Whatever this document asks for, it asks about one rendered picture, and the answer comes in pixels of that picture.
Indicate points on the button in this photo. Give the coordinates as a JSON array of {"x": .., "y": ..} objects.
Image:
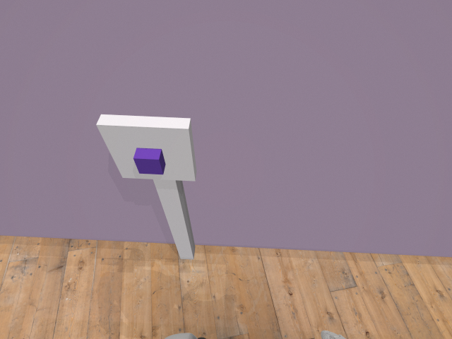
[{"x": 149, "y": 161}]

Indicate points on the panel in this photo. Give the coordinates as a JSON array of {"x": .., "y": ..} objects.
[{"x": 122, "y": 134}]

